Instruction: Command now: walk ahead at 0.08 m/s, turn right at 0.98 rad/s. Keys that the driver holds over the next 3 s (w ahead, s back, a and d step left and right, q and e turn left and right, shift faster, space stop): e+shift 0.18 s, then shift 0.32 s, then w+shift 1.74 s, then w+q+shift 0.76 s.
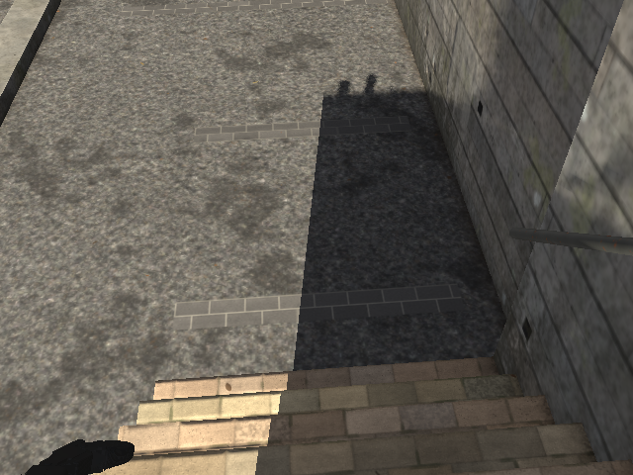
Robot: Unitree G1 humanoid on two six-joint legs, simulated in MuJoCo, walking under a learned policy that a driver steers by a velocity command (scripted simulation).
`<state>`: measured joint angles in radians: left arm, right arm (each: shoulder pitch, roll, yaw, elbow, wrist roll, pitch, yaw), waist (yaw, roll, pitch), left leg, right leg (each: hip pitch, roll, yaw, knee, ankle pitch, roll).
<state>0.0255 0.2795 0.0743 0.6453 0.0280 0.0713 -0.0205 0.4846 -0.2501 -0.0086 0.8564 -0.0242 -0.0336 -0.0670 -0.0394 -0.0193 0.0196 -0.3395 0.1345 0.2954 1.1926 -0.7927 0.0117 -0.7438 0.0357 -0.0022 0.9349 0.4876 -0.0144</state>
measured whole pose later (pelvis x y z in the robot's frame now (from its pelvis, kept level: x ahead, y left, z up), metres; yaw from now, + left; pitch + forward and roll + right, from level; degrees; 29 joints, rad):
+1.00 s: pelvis +0.29 +0.08 -0.26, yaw -19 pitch -1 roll -4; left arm 0.35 0.21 0.00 0.75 0.04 0.00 0.04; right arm 0.16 -0.29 -0.06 0.71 0.03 0.03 0.03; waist 0.08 0.07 -0.08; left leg -0.29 0.09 -0.09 0.45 0.24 0.01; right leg -0.42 0.13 0.16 1.39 -0.91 -0.03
